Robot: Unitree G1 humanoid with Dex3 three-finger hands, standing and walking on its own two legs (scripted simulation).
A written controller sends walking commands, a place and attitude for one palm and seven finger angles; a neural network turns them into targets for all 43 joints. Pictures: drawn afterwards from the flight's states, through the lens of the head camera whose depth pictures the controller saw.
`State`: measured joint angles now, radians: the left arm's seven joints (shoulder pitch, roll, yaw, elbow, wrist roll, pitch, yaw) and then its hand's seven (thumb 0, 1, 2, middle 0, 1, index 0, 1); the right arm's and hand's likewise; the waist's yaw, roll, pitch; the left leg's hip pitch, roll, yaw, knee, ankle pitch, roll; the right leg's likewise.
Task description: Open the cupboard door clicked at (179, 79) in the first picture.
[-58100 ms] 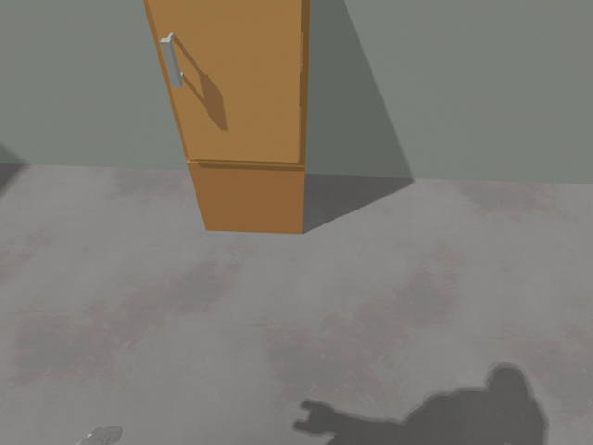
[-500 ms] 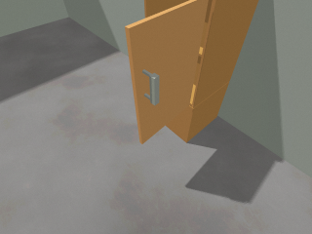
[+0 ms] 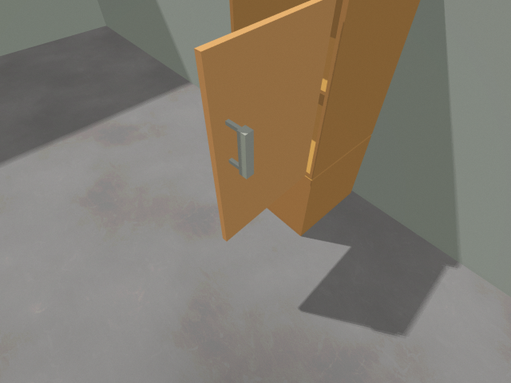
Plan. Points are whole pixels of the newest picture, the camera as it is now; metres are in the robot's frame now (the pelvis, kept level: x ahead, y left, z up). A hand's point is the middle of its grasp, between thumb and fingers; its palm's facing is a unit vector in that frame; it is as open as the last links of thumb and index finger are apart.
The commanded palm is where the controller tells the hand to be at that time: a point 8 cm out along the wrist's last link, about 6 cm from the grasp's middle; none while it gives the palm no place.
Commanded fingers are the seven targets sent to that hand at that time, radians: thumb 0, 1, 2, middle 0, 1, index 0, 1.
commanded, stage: look to check the result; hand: left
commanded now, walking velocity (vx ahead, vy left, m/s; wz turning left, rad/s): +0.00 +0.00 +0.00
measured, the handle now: (238, 148) +0.57 +0.07 +0.02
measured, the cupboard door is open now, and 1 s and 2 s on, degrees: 93 93 93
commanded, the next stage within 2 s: stand and wait in 0.42 s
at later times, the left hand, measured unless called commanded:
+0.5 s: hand out of the picture +0.01 +0.15 -0.17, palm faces +0.02 -0.98 -0.18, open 7.3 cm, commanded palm none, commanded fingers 0.00 0.90 0.90 -0.20 -0.30 -0.20 -0.30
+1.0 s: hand out of the picture +0.03 +0.14 -0.17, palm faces +0.03 -0.98 -0.19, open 7.3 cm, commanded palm none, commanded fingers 0.00 0.90 0.90 -0.20 -0.30 -0.20 -0.30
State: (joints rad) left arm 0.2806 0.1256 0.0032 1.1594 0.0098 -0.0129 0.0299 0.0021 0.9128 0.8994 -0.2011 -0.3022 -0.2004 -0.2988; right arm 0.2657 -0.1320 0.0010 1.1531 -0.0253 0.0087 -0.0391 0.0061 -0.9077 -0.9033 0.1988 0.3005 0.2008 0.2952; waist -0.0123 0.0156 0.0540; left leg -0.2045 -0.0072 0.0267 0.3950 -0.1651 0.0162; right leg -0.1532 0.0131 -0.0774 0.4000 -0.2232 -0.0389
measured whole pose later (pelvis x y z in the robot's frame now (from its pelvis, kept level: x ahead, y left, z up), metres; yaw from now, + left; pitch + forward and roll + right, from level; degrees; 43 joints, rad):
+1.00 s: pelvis +0.04 -0.02 +0.00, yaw +0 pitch -1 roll +0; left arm 0.28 0.13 0.00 1.15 0.01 -0.02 0.04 0.00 0.91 0.90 -0.20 -0.30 -0.20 -0.30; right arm 0.25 -0.14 0.00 1.16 -0.02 0.01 -0.05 0.01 -0.91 -0.90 0.20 0.30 0.20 0.30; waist -0.01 0.01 0.06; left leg -0.15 0.02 0.02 0.38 -0.21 -0.01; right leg -0.09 0.04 -0.08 0.36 -0.26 -0.06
